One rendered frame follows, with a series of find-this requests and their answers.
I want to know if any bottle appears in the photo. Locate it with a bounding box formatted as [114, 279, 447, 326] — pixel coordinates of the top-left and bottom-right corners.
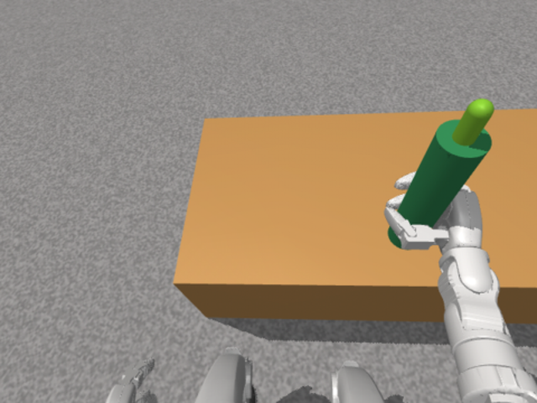
[388, 99, 494, 250]

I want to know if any right robot hand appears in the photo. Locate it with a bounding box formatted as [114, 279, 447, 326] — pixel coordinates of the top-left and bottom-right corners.
[384, 171, 482, 255]

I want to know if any right robot arm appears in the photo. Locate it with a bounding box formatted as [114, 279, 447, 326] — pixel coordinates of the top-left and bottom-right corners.
[438, 246, 537, 403]

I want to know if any left robot hand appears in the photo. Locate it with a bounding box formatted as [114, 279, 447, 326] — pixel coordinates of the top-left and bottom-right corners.
[106, 358, 158, 403]

